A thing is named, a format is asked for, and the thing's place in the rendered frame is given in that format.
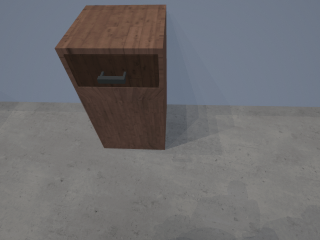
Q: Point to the drawer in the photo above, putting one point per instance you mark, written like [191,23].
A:
[142,70]

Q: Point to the handle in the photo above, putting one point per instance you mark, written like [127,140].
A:
[111,79]

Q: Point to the cabinet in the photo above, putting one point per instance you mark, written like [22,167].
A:
[123,117]

